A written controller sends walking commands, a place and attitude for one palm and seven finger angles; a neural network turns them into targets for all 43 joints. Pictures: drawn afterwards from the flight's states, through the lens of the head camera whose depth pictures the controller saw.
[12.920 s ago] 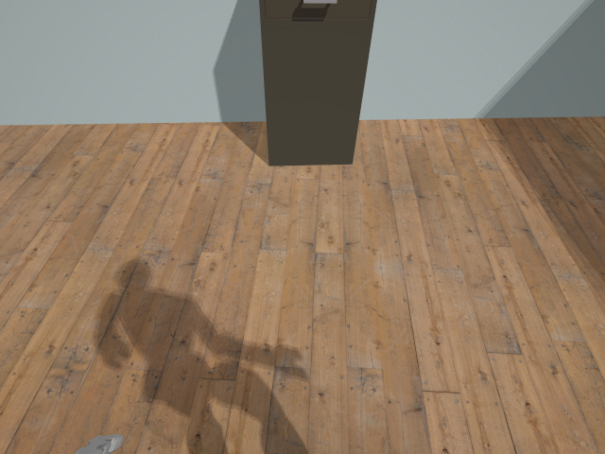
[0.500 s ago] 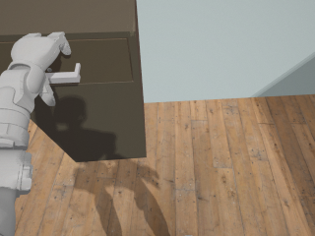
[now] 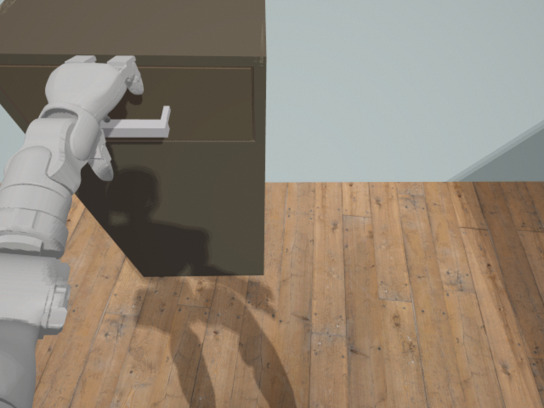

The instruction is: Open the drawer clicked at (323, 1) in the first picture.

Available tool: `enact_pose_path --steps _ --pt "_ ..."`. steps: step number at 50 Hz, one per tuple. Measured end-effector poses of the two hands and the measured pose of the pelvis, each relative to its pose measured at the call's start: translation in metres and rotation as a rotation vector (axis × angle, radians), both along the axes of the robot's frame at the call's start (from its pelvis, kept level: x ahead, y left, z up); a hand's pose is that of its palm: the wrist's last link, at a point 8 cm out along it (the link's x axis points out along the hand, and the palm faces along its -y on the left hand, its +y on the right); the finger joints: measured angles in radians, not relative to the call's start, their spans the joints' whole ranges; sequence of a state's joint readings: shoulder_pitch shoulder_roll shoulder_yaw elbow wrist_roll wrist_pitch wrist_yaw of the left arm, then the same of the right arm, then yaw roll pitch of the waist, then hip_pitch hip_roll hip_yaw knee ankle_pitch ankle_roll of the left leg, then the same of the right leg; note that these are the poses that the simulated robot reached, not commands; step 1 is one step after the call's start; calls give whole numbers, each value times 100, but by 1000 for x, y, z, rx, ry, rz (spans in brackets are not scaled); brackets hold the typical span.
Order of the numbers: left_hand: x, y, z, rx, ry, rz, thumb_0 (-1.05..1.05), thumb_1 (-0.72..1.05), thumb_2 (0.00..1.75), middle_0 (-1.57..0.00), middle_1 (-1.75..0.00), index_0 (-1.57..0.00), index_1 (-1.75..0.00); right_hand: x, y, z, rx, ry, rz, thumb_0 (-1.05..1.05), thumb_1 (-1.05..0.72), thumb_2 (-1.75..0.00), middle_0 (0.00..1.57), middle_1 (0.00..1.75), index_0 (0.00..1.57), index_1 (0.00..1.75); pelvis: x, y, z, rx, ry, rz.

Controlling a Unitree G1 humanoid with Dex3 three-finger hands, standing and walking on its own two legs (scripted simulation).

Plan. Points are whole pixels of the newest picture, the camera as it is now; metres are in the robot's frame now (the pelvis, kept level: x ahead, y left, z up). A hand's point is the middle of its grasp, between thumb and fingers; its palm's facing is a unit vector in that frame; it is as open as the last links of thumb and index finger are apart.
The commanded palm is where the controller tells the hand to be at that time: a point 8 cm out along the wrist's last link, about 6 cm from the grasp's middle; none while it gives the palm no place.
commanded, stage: move the hooked fingers above the handle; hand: left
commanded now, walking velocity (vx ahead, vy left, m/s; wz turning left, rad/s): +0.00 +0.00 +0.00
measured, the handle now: (132, 120) +0.57 +0.24 +0.06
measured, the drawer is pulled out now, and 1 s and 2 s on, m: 0.00 0.00 0.00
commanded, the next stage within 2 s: none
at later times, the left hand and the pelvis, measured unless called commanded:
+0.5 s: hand (103, 112) +0.51 +0.25 +0.12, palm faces -0.02 -0.02 -1.00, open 13.8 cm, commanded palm +0.49 +0.25 +0.18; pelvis +0.01 -0.01 +0.00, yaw -2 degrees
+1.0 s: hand (93, 114) +0.51 +0.26 +0.13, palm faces -0.03 +0.01 -1.00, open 13.8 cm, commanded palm +0.49 +0.25 +0.18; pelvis +0.01 -0.01 +0.00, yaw -1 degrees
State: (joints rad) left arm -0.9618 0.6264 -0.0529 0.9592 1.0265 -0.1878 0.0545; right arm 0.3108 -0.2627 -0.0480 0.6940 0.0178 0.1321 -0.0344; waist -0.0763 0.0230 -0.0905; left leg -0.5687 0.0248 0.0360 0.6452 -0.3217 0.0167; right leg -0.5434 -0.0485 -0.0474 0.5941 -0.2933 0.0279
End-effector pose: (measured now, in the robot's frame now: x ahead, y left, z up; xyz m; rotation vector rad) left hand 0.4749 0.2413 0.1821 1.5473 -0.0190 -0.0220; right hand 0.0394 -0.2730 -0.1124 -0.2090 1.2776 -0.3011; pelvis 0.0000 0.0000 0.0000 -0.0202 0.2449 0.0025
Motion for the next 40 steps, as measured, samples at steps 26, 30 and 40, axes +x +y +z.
enact_pose_path --steps 26,30,40 --pt "18 10 -2 5 21 72 0 -49 30 -32 -120 -32 -121 -42 -10 -4 3 129 -84 0 -90 -90 20 30 20 30 12 -9 0 2 36 -29" --pt "14 11 -4 23 50 92 0 -49 31 -32 -120 -32 -120 -28 -12 -5 11 97 -73 0 -91 -90 20 30 20 30 14 -10 1 2 29 -29" --pt "4 3 -13 1 63 26 0 -49 30 -32 -120 -32 -121 8 -14 -1 -8 3 -27 0 -90 -90 20 30 20 30 11 -12 1 5 11 -15"
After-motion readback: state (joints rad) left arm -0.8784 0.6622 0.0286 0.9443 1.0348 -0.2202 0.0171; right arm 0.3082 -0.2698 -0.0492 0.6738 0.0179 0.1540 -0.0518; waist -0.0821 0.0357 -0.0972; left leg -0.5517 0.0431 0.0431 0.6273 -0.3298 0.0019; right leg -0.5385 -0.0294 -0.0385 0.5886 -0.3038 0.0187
